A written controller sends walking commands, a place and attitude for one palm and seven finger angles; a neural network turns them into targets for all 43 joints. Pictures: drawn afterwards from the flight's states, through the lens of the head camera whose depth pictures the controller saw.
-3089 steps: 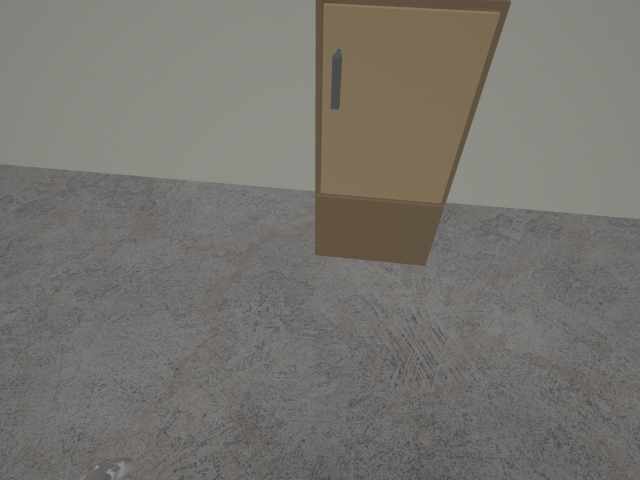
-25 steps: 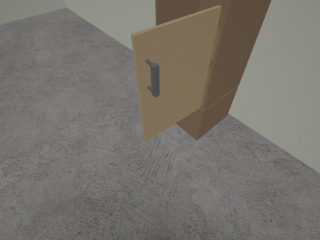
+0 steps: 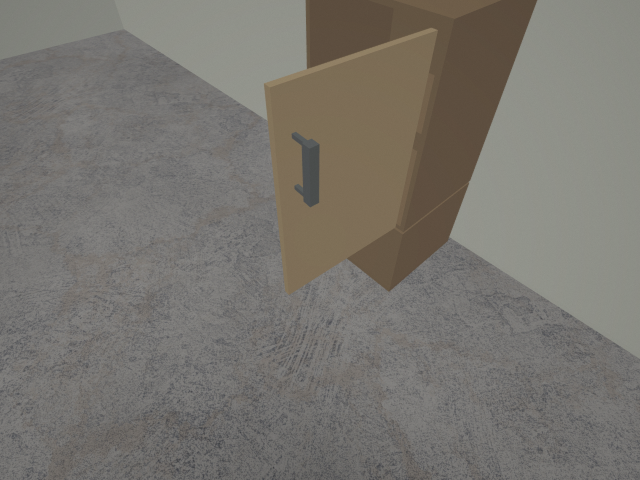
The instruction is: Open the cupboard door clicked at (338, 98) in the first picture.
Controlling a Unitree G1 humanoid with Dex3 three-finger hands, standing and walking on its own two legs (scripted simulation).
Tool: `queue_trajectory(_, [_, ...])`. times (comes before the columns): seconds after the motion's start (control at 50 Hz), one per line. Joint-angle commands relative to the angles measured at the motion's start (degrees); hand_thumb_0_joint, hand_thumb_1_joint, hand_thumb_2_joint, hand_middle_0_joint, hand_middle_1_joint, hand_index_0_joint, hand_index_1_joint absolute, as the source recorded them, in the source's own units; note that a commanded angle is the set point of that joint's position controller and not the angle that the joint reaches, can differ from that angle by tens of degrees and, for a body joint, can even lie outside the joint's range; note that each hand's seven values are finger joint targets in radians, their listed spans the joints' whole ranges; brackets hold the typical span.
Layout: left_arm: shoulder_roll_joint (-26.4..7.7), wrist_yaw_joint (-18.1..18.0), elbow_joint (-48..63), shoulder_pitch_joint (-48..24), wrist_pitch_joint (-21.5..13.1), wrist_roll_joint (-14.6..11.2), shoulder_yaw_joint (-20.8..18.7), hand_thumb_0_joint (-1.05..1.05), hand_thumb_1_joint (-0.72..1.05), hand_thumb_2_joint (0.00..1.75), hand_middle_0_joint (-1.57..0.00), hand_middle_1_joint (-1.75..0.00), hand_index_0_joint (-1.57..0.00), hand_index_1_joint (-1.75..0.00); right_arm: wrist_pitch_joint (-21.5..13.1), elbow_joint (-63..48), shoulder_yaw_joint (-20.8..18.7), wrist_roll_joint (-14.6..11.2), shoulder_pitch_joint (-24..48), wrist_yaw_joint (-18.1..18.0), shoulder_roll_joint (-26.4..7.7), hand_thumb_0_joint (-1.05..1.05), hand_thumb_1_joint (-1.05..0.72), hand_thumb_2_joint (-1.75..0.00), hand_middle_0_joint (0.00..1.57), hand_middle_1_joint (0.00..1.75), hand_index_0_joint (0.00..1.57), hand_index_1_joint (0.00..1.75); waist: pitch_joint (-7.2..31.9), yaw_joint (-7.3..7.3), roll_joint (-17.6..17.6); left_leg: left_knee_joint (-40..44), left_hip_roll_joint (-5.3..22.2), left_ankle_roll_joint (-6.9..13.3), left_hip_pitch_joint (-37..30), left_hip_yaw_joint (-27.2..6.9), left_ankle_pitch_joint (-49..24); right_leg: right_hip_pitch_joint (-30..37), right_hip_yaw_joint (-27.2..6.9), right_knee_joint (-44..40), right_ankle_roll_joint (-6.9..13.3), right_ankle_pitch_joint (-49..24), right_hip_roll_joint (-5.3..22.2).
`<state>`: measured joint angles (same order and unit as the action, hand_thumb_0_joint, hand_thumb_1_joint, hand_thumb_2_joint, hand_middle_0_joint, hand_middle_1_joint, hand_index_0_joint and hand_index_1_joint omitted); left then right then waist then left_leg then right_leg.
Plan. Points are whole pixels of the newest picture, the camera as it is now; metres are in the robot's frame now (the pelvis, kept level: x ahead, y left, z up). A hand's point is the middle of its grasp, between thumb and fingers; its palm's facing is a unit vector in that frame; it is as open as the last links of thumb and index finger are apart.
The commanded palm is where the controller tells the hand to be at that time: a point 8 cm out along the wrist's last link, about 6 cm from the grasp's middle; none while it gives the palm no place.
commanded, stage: let the arm hang, fingers relaxed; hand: left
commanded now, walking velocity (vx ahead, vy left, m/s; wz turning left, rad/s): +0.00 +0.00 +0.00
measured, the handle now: (304, 169) +0.66 +0.07 +0.01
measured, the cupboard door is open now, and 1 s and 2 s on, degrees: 86 86 86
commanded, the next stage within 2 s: look to check the result in 0.06 s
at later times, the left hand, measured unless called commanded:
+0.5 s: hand out of the picture +0.01 +0.18 -0.17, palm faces +0.03 -0.98 -0.20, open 7.4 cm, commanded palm none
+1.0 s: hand out of the picture +0.05 +0.21 -0.17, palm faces +0.00 -0.97 -0.23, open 7.4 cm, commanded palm none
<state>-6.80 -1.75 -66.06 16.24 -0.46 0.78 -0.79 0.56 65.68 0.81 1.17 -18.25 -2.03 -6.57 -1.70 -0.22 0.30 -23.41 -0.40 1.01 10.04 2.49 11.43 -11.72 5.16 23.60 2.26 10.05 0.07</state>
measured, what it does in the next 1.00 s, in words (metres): stands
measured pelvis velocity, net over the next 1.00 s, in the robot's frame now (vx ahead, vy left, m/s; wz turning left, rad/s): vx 0.03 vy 0.02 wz -0.01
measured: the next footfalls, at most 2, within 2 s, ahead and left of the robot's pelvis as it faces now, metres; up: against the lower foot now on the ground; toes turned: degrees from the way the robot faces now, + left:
none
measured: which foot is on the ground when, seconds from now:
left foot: down 0.00-1.00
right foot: down 0.00-1.00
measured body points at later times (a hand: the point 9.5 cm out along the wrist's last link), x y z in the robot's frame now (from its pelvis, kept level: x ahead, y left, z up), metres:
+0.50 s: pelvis +0.01 +0.01 +0.00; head +0.02 +0.01 +0.45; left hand +0.01 +0.24 -0.16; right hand +0.00 -0.20 -0.16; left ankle +0.02 +0.11 -0.74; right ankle +0.03 -0.09 -0.74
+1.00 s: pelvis +0.03 +0.02 +0.00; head +0.04 +0.01 +0.45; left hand +0.05 +0.26 -0.15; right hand +0.04 -0.23 -0.16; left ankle +0.02 +0.11 -0.74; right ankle +0.03 -0.09 -0.74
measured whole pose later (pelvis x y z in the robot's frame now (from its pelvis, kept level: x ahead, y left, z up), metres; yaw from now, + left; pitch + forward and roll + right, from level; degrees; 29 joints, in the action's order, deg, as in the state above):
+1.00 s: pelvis +0.03 +0.02 +0.00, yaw +0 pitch -1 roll +0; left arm -11.2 -1.2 -65.8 11.9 -1.3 0.9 -0.7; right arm -0.4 66.1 0.5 0.9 -12.3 -1.6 -11.7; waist -3.0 -0.3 0.5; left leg -19.7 -1.5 2.1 6.5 3.1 12.0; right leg -8.7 4.3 20.8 0.8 10.8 0.9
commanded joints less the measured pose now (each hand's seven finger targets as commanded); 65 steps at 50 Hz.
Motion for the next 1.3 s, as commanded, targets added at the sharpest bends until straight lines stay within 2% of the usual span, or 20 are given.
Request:
queue_trajectory(0.0, [-6.0, -0.4, 1.3, 3.9, -0.5, -0.2, -1.1, 0.0, 0.9, 0.9, -0.2, -0.3, -0.2, -0.3, -0.7, -1.3, -1.0, 0.1, -4.1, 0.0, -4.5, 0.0, -0.9, -0.9, 0.2, 0.3, 0.2, 0.3, -4.1, 0.07, 0.7, 6.2, 5.2, 0.8, 3.9, -5.2, 2.5, -0.5, -7.4, -6.7, 0.4, 5.3, 6.1])
queue_trajectory(0.08, [-6.0, -0.3, 1.2, 3.8, -0.5, -0.2, -1.0, 0.0, 0.9, 0.9, -0.2, -0.3, -0.2, -0.3, -0.7, -1.3, -1.1, 0.2, -3.7, 0.0, -4.8, 0.0, -0.9, -0.9, 0.2, 0.3, 0.2, 0.3, -4.3, -0.04, 0.7, 6.7, 5.2, 0.8, 4.2, -5.5, 3.5, -0.6, -7.4, -6.6, 0.2, 5.4, 6.2])
queue_trajectory(0.1, [-6.2, -0.4, 1.4, 3.9, -0.5, -0.1, -1.1, 0.0, 0.9, 0.9, -0.2, -0.3, -0.2, -0.3, -0.8, -1.5, -1.2, 0.1, -3.7, 0.0, -5.0, 0.0, -0.9, -0.9, 0.2, 0.3, 0.2, 0.3, -4.3, 0.03, -0.1, 6.6, 5.3, 0.9, 3.9, -5.6, 2.8, -0.5, -7.1, -6.4, 0.3, 4.8, 6.1])
queue_trajectory(0.2, [-6.3, -0.4, 1.3, 3.8, -0.6, -0.1, -1.0, 0.0, 0.9, 0.9, -0.2, -0.3, -0.2, -0.3, -1.1, -1.5, -1.1, -0.1, -3.1, -0.1, -5.7, 0.0, -0.9, -0.9, 0.2, 0.3, 0.2, 0.3, -3.6, 0.21, 0.4, 7.1, 5.8, 1.0, 3.4, -6.1, 0.9, 0.7, -6.7, -5.4, 0.2, 1.9, 6.0])
queue_trajectory(0.34, [-6.7, -0.3, 1.1, 3.0, -0.7, -0.1, -0.9, 0.0, 0.9, 0.9, -0.2, -0.3, -0.2, -0.3, -1.2, -1.1, -1.2, 0.0, -2.5, 0.0, -6.3, 0.0, -0.9, -0.9, 0.2, 0.3, 0.2, 0.3, -2.9, -0.13, -0.6, 7.1, 5.9, 0.9, 2.3, -5.9, -0.5, 1.2, -6.9, -5.5, 0.0, 1.1, 6.2])
queue_trajectory(0.46, [-7.4, -0.3, 1.3, 2.5, -0.7, -0.1, -0.9, 0.0, 0.9, 0.9, -0.2, -0.3, -0.2, -0.3, -1.2, -1.0, -1.2, 0.0, -1.5, 0.1, -6.9, 0.0, -0.9, -0.9, 0.2, 0.3, 0.2, 0.3, -4.0, 0.03, -0.6, 7.6, 5.7, 0.9, 2.4, -6.1, 0.3, 0.8, -7.1, -5.8, 0.0, 1.7, 6.3])
queue_trajectory(0.54, [-8.2, -0.2, 1.5, 1.8, -0.8, -0.1, -1.0, 0.0, 0.9, 0.9, -0.2, -0.3, -0.2, -0.3, -1.4, -1.0, -1.3, 0.0, -0.6, 0.1, -7.6, 0.0, -0.9, -0.9, 0.2, 0.3, 0.2, 0.3, -3.2, 0.08, 0.1, 7.5, 5.8, 1.0, 1.7, -6.1, -1.3, 1.5, -7.1, -5.6, 0.0, 0.3, 6.5])
queue_trajectory(0.6, [-9.1, -0.2, 1.9, 1.5, -1.1, 0.0, -1.2, 0.0, 0.9, 0.9, -0.2, -0.3, -0.2, -0.3, -1.6, -1.3, -1.6, -0.2, 0.0, 0.1, -8.8, 0.0, -0.9, -0.9, 0.2, 0.3, 0.2, 0.3, -1.9, 0.12, -0.7, 7.1, 6.1, 1.1, 0.5, -6.2, -3.6, 2.3, -7.0, -5.5, 0.1, -1.3, 6.4])
queue_trajectory(0.62, [-9.0, -0.2, 1.6, 0.9, -1.0, -0.1, -1.1, 0.0, 0.9, 0.9, -0.2, -0.3, -0.2, -0.3, -1.6, -1.1, -1.5, -0.1, 0.3, 0.1, -8.8, 0.0, -0.9, -0.9, 0.2, 0.3, 0.2, 0.3, -1.5, -0.01, 0.1, 7.3, 6.2, 1.0, 0.5, -6.2, -3.4, 2.6, -7.0, -5.6, 0.1, -1.1, 6.6])
queue_trajectory(0.8, [-10.9, 0.0, 2.0, -0.7, -1.3, 0.0, -1.3, 0.0, 0.9, 0.9, -0.2, -0.3, -0.2, -0.3, -1.8, -1.4, -1.7, -0.2, 2.4, 0.1, -10.9, 0.0, -0.9, -0.9, 0.2, 0.3, 0.2, 0.3, -2.3, 0.13, -0.6, 7.8, 6.4, 1.0, -0.7, -6.1, -5.1, 2.7, -7.2, -6.3, 0.2, -2.7, 6.7])
queue_trajectory(1.04, [-13.2, 0.2, 2.2, -3.3, -1.5, -0.1, -1.3, 0.0, 0.9, 0.9, -0.2, -0.3, -0.2, -0.3, -2.0, -1.6, -1.9, -0.1, 5.1, 0.3, -13.3, 0.0, -0.9, -0.9, 0.2, 0.3, 0.2, 0.3, 0.2, 0.01, -0.1, 8.2, 6.8, 0.9, -2.6, -6.5, -8.2, 4.9, -7.4, -6.6, 0.2, -5.6, 7.2])
queue_trajectory(1.28, [-15.1, 0.3, 2.6, -5.2, -1.7, -0.2, -1.4, 0.0, 0.9, 0.9, -0.2, -0.3, -0.2, -0.3, -2.1, -1.9, -1.9, -0.1, 7.1, 0.4, -15.4, 0.0, -0.9, -0.9, 0.2, 0.3, 0.2, 0.3, 0.0, 0.02, -0.8, 8.8, 7.0, 0.7, -3.3, -6.6, -9.6, 5.7, -7.3, -7.4, 0.1, -7.3, 7.4])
